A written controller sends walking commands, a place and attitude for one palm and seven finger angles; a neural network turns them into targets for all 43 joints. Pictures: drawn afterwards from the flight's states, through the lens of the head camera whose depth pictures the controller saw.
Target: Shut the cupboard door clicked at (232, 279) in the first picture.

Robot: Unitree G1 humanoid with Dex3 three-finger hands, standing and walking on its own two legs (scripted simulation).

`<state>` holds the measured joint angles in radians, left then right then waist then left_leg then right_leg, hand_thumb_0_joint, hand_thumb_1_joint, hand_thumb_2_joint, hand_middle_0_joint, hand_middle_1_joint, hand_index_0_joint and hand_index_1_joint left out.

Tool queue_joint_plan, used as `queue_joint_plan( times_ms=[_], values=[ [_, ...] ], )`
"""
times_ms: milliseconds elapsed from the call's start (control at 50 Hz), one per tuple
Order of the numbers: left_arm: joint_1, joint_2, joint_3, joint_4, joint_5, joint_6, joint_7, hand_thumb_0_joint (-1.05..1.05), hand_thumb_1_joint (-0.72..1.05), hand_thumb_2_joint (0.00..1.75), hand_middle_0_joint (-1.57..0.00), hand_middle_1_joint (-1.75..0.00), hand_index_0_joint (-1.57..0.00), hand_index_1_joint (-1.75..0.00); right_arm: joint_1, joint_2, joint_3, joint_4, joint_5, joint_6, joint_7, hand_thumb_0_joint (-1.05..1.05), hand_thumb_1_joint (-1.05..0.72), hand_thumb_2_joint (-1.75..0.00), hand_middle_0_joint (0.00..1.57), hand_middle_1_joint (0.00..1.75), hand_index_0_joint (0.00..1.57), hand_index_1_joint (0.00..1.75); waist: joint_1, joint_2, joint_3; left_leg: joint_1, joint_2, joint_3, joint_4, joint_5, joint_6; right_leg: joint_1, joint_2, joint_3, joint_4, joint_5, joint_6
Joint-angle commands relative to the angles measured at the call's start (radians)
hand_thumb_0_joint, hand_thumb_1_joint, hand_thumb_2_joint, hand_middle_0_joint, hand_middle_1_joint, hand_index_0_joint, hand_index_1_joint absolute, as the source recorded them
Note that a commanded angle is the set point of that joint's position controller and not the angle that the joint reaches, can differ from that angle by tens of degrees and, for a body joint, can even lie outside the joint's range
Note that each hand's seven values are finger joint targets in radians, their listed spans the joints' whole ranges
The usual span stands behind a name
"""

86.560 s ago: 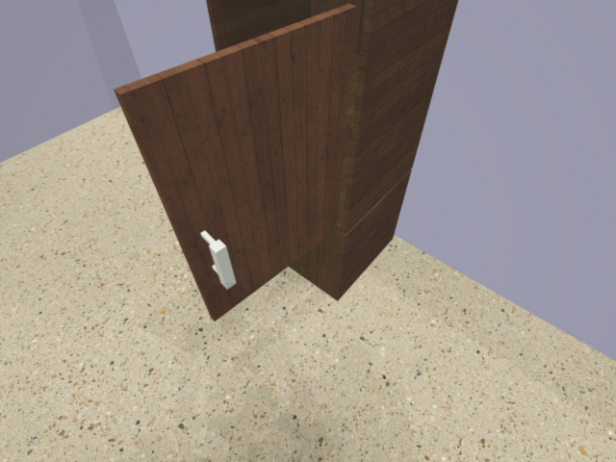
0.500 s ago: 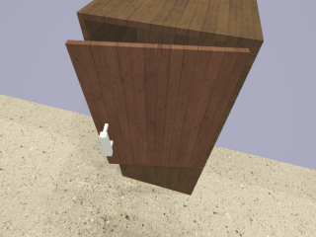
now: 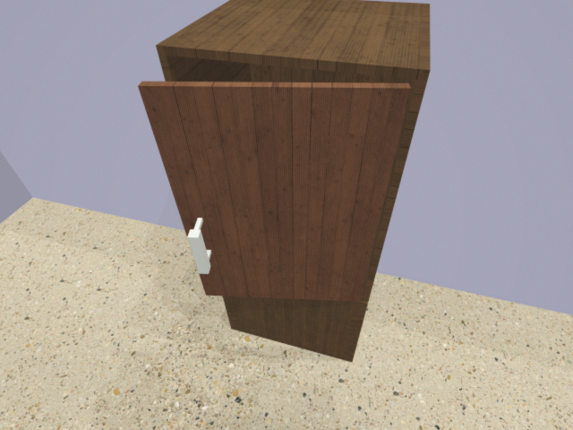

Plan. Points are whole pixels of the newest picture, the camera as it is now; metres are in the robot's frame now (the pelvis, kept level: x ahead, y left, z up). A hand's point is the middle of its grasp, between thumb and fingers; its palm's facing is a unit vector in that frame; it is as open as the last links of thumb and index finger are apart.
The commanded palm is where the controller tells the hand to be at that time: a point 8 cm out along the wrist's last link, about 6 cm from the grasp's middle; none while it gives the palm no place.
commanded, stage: come to a stop and stand still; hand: left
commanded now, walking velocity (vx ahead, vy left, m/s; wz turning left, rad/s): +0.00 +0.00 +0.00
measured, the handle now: (202, 245) +0.51 +0.22 -0.10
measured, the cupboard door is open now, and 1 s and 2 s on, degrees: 13 13 13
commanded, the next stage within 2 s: look again from close up in 1.58 s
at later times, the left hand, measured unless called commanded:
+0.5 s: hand out of the picture -0.11 +0.16 -0.19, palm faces +0.10 -0.98 -0.19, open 7.4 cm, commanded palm none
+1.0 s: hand out of the picture -0.10 +0.16 -0.16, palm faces -0.03 -0.99 -0.16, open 7.3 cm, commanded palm none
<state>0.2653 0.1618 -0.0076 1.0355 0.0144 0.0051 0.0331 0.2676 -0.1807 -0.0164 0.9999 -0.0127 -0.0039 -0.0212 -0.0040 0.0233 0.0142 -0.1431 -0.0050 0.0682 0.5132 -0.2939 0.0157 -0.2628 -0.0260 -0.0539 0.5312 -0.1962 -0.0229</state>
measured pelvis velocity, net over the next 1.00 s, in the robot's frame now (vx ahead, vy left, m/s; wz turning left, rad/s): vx -0.17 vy -0.02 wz -0.01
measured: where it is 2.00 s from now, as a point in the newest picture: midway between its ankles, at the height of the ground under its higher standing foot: outside the picture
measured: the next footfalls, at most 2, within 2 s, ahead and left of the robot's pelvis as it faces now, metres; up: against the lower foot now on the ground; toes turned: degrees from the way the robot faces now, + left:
left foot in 0.62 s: -0.14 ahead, +0.07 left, +0.00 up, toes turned +6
right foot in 1.06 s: -0.11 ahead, -0.13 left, +0.00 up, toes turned -1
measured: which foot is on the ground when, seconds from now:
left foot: down 0.00-0.42, up 0.44-0.60, down 0.62-1.00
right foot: down 0.00-0.62, up 0.64-1.00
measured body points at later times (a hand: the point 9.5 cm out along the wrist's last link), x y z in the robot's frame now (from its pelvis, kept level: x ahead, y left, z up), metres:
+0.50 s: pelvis -0.09 -0.01 -0.01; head -0.12 -0.02 +0.44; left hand -0.11 +0.21 -0.17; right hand -0.10 -0.24 -0.17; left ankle -0.08 +0.10 -0.68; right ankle +0.06 -0.10 -0.73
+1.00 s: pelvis -0.17 -0.02 +0.01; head -0.15 -0.01 +0.46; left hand -0.10 +0.21 -0.14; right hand -0.25 -0.21 -0.14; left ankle -0.18 +0.07 -0.73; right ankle -0.16 -0.15 -0.70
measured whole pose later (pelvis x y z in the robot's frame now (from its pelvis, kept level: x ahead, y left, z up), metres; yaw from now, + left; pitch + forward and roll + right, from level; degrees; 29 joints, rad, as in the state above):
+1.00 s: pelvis -0.17 -0.02 +0.01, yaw -1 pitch +1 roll -1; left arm 0.23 0.16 0.05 0.98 0.02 0.03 -0.01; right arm 0.46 -0.10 -0.01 1.06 -0.04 -0.06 -0.04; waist -0.06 0.00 0.02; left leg -0.17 0.01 0.11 0.40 -0.24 0.05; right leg -0.36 -0.04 -0.05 0.71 -0.40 -0.03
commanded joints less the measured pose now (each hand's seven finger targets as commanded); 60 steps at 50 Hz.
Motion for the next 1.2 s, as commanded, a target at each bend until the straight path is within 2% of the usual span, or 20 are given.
queue_joint_plan(
  times_ms=[0,140,240,340,400,460,540,580,600,640,660,700,840,920,980,1000,1040,1060,1120,1180],
  values=[
    [0.026,0.155,0.037,-0.058,0.006,-0.016,0.004,0.0,0.9,0.9,-0.2,-0.3,-0.2,-0.3,0.091,-0.098,-0.024,-0.026,-0.012,0.007,0.01,0.0,-0.9,-0.9,0.2,0.3,0.2,0.3,-0.016,-0.115,0.143,-0.145,0.039,-0.081,-0.11,-0.173,0.025,-0.127,-0.101,0.199,-0.271,-0.45,-0.03],
    [0.011,0.15,0.059,-0.078,0.003,-0.009,0.0,0.0,0.9,0.9,-0.2,-0.3,-0.2,-0.3,0.196,-0.068,-0.026,0.018,-0.017,0.009,0.009,0.0,-0.9,-0.9,0.2,0.3,0.2,0.3,-0.045,-0.038,0.06,-0.088,0.025,-0.08,-0.078,-0.152,0.025,-0.174,-0.098,0.164,-0.265,-0.425,-0.023],
    [0.128,0.074,0.055,-0.041,0.007,0.009,-0.008,0.0,0.9,0.9,-0.2,-0.3,-0.2,-0.3,0.069,-0.105,-0.031,-0.004,-0.015,0.0,0.003,0.0,-0.9,-0.9,0.2,0.3,0.2,0.3,0.046,0.106,0.079,-0.477,0.138,-0.212,-0.296,-0.39,0.06,0.139,0.01,0.031,0.075,-0.171,0.016],
    [0.234,0.05,0.051,-0.017,0.015,0.014,-0.01,0.0,0.9,0.9,-0.2,-0.3,-0.2,-0.3,-0.003,-0.102,-0.03,-0.018,-0.008,0.014,0.003,0.0,-0.9,-0.9,0.2,0.3,0.2,0.3,0.088,0.018,0.097,-0.585,0.097,-0.175,-0.198,-0.438,0.052,0.176,-0.006,0.107,0.078,-0.252,0.008],
    [0.12,0.156,0.07,-0.064,0.017,0.009,0.007,0.0,0.9,0.9,-0.2,-0.3,-0.2,-0.3,0.159,-0.037,-0.044,0.007,-0.007,0.06,0.005,0.0,-0.9,-0.9,0.2,0.3,0.2,0.3,-0.018,-0.338,0.09,-0.202,-0.066,-0.023,0.413,-0.185,-0.004,-0.346,-0.283,0.489,-0.465,-0.793,-0.094],
    [-0.18,0.162,0.088,-0.147,0.017,0.018,0.018,0.0,0.9,0.9,-0.2,-0.3,-0.2,-0.3,0.412,-0.04,-0.063,0.091,-0.02,0.073,0.008,0.0,-0.9,-0.9,0.2,0.3,0.2,0.3,-0.174,-0.261,0.022,0.029,-0.056,0.011,0.813,-0.077,-0.002,-0.6,-0.217,0.281,-0.434,-0.519,-0.074],
    [-0.033,0.158,0.099,-0.111,0.032,0.026,0.026,0.0,0.9,0.9,-0.2,-0.3,-0.2,-0.3,0.422,0.04,-0.036,0.075,-0.011,0.041,0.018,0.0,-0.9,-0.9,0.2,0.3,0.2,0.3,-0.087,-0.172,0.062,0.018,-0.054,0.075,0.109,-0.248,0.039,-0.343,-0.143,0.181,-0.278,-0.407,-0.015],
    [0.0,0.056,0.082,-0.102,0.008,0.041,0.025,0.0,0.9,0.9,-0.2,-0.3,-0.2,-0.3,0.428,0.027,-0.029,0.084,-0.022,0.03,-0.002,0.0,-0.9,-0.9,0.2,0.3,0.2,0.3,-0.083,0.076,0.146,-0.069,0.011,0.003,-0.305,-0.096,0.072,-0.27,0.051,0.055,0.207,-0.307,0.036],
    [0.065,-0.006,0.076,-0.094,-0.006,0.049,0.018,0.0,0.9,0.9,-0.2,-0.3,-0.2,-0.3,0.287,0.005,-0.023,0.038,-0.023,0.016,-0.024,0.0,-0.9,-0.9,0.2,0.3,0.2,0.3,-0.013,0.246,0.178,-0.273,0.227,-0.243,-0.355,-0.118,0.115,-0.264,0.123,0.039,0.606,-0.251,0.059],
    [0.171,-0.02,0.082,-0.122,-0.006,0.047,0.001,0.0,0.9,0.9,-0.2,-0.3,-0.2,-0.3,0.014,-0.072,-0.025,-0.071,-0.025,0.005,-0.035,0.0,-0.9,-0.9,0.2,0.3,0.2,0.3,0.13,0.144,0.055,-0.386,0.277,-0.232,-0.337,0.007,0.167,-0.173,0.074,0.103,0.857,-0.152,0.031],
    [0.022,0.046,0.088,-0.122,0.016,0.049,-0.003,0.0,0.9,0.9,-0.2,-0.3,-0.2,-0.3,0.022,-0.038,-0.016,-0.04,-0.01,-0.022,-0.03,0.0,-0.9,-0.9,0.2,0.3,0.2,0.3,0.068,0.179,0.191,-0.457,0.269,-0.374,-0.374,-0.203,0.163,-0.306,0.021,0.185,0.82,-0.083,0.026],
    [-0.02,0.086,0.085,-0.139,0.023,0.03,-0.02,0.0,0.9,0.9,-0.2,-0.3,-0.2,-0.3,0.114,-0.018,-0.006,-0.012,-0.018,-0.038,-0.028,0.0,-0.9,-0.9,0.2,0.3,0.2,0.3,0.028,0.024,0.298,-0.257,0.29,-0.389,-0.361,-0.257,0.182,-0.478,-0.008,0.158,0.724,-0.049,0.008],
    [-0.122,0.046,0.064,-0.156,0.013,-0.009,-0.046,0.0,0.9,0.9,-0.2,-0.3,-0.2,-0.3,0.332,-0.064,-0.027,0.061,-0.027,-0.064,-0.031,0.0,-0.9,-0.9,0.2,0.3,0.2,0.3,-0.073,0.025,0.121,0.124,0.298,-0.337,-0.336,-0.072,0.217,-0.472,-0.034,0.04,0.416,-0.165,-0.002],
    [-0.128,0.002,0.045,-0.151,0.009,-0.014,-0.047,0.0,0.9,0.9,-0.2,-0.3,-0.2,-0.3,0.313,-0.071,-0.026,0.061,-0.03,-0.055,-0.026,0.0,-0.9,-0.9,0.2,0.3,0.2,0.3,-0.073,0.099,0.072,0.056,0.263,-0.238,-0.286,0.102,0.185,-0.245,-0.003,-0.019,0.164,-0.239,-0.007],
    [-0.007,-0.007,0.047,-0.105,0.004,-0.025,-0.045,0.0,0.9,0.9,-0.2,-0.3,-0.2,-0.3,0.259,-0.079,-0.023,0.058,-0.02,-0.043,-0.021,0.0,-0.9,-0.9,0.2,0.3,0.2,0.3,-0.007,0.077,-0.01,-0.077,0.202,-0.156,-0.171,0.037,0.128,0.065,0.032,-0.046,-0.078,-0.126,-0.01],
    [0.043,0.017,0.053,-0.081,0.004,-0.032,-0.037,0.0,0.9,0.9,-0.2,-0.3,-0.2,-0.3,0.247,-0.055,-0.017,0.056,-0.01,-0.044,-0.015,0.0,-0.9,-0.9,0.2,0.3,0.2,0.3,0.015,0.016,-0.033,-0.2,0.158,-0.11,-0.103,-0.027,0.093,0.24,-0.016,0.015,-0.119,-0.067,-0.024],
    [0.213,0.164,0.08,-0.036,0.003,-0.038,-0.016,0.0,0.9,0.9,-0.2,-0.3,-0.2,-0.3,0.156,-0.008,-0.006,0.004,-0.003,-0.041,-0.004,0.0,-0.9,-0.9,0.2,0.3,0.2,0.3,0.09,-0.261,-0.03,-0.512,0.015,0.045,0.231,-0.294,0.013,0.408,-0.361,0.443,-0.274,-0.151,-0.157],
    [0.221,0.168,0.08,-0.034,0.005,-0.037,-0.014,0.0,0.9,0.9,-0.2,-0.3,-0.2,-0.3,0.089,-0.039,-0.019,-0.019,-0.014,-0.032,0.004,0.0,-0.9,-0.9,0.2,0.3,0.2,0.3,0.101,-0.145,0.042,-0.542,0.038,-0.014,0.407,-0.313,0.012,0.296,-0.413,0.492,-0.326,-0.166,-0.221],
    [0.059,0.11,0.072,-0.082,0.013,-0.046,-0.002,0.0,0.9,0.9,-0.2,-0.3,-0.2,-0.3,0.137,-0.029,-0.032,0.002,-0.015,-0.006,0.025,0.0,-0.9,-0.9,0.2,0.3,0.2,0.3,-0.001,-0.171,0.115,-0.482,0.078,-0.064,0.515,-0.128,0.005,0.085,-0.312,0.337,-0.358,-0.209,-0.18],
    [0.0,0.112,0.068,-0.102,0.013,-0.052,-0.005,0.0,0.9,0.9,-0.2,-0.3,-0.2,-0.3,0.14,-0.005,-0.023,0.002,-0.002,0.004,0.03,0.0,-0.9,-0.9,0.2,0.3,0.2,0.3,-0.023,-0.195,0.094,-0.313,0.067,-0.023,0.318,-0.051,-0.023,0.006,-0.253,0.157,-0.309,0.077,-0.144]
  ],
)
